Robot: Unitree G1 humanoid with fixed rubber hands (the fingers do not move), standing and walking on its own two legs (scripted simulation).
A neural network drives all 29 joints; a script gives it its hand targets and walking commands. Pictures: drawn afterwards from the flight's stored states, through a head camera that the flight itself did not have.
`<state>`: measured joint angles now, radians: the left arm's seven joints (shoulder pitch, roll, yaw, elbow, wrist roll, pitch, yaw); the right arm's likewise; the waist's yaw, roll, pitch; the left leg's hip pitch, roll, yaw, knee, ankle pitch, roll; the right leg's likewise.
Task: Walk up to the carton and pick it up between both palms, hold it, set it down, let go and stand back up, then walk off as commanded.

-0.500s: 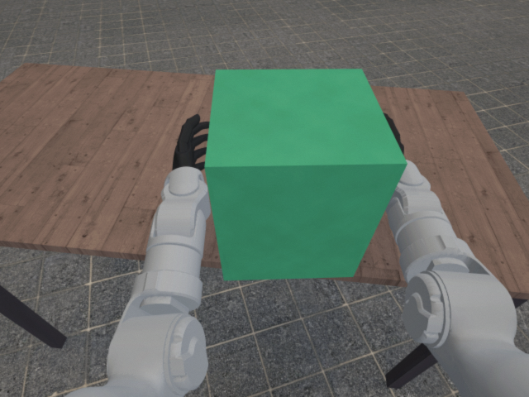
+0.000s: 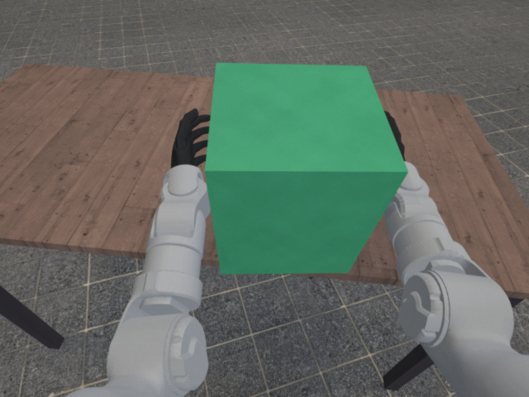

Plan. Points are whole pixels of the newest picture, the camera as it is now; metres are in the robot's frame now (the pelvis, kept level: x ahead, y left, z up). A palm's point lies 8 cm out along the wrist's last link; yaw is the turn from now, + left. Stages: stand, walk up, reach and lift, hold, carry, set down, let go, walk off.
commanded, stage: reach and lift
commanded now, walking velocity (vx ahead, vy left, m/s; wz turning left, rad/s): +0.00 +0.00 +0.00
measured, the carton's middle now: (288, 177) +0.42 +0.00 +0.14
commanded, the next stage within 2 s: none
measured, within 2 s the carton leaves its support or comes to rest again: neither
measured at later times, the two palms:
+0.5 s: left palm (183, 164) +0.39 +0.15 +0.18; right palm (398, 160) +0.42 -0.15 +0.18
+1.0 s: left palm (168, 134) +0.38 +0.15 +0.23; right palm (403, 145) +0.40 -0.15 +0.22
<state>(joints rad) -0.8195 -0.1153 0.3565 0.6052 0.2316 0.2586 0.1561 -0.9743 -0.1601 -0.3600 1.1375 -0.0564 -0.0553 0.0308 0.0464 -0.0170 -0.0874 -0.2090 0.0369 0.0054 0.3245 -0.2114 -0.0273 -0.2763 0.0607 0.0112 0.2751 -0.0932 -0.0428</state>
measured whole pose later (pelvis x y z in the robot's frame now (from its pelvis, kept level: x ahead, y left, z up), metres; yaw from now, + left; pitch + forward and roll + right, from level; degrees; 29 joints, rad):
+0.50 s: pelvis -0.01 +0.00 +0.00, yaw +0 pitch +4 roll +0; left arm -0.83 -0.09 0.36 0.61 0.23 0.36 0.14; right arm -0.97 -0.16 -0.24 1.12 -0.06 0.05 -0.03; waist 0.03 -0.03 -0.13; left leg -0.20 0.04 0.01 0.32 -0.20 -0.03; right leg -0.27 0.06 0.01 0.27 -0.08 -0.04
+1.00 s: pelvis -0.02 +0.00 +0.00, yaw +0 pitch +3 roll +0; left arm -0.93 -0.01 0.36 0.56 0.23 0.57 0.07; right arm -0.98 -0.14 -0.14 0.93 0.07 0.28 -0.14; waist 0.00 -0.03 -0.14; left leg -0.18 0.03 0.01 0.32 -0.19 -0.03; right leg -0.25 0.06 0.01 0.27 -0.07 -0.04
